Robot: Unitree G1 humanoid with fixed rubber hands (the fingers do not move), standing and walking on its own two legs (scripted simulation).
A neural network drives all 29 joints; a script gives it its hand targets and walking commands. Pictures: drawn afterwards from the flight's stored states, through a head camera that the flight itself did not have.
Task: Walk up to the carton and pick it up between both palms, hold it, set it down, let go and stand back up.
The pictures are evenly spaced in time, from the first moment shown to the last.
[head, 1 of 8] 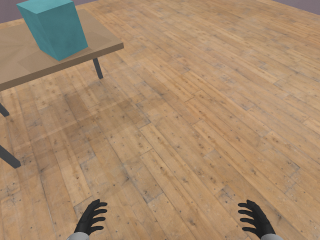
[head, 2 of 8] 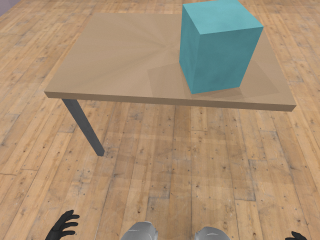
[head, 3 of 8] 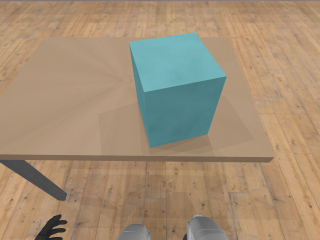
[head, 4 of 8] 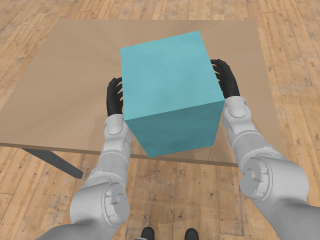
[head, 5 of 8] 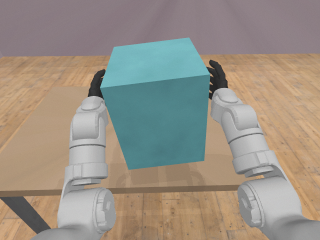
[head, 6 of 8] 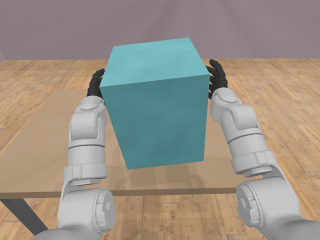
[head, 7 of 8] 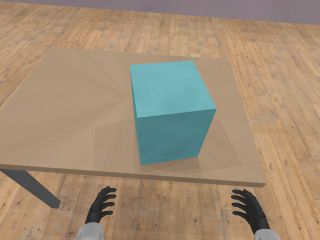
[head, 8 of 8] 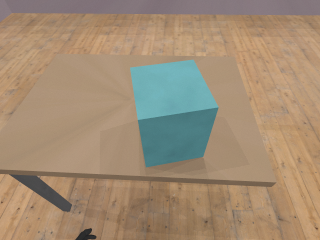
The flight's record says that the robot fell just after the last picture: no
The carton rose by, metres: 0.21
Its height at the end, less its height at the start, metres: +0.00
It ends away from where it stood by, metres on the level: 0.02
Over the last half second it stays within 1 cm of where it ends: yes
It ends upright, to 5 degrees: yes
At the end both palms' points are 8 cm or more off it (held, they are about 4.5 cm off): yes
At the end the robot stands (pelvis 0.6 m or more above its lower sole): yes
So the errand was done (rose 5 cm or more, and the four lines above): yes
